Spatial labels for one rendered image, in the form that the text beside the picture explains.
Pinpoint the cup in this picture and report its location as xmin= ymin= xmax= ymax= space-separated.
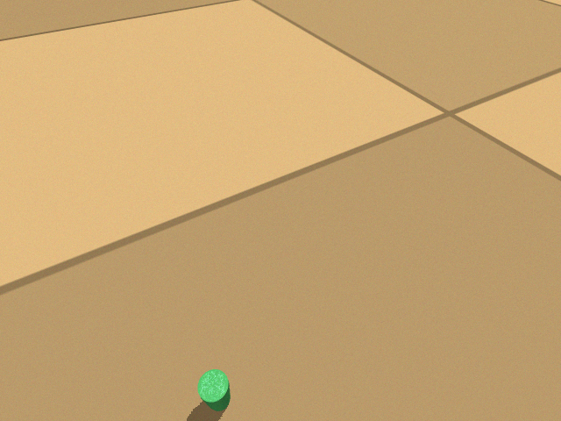
xmin=197 ymin=369 xmax=231 ymax=411

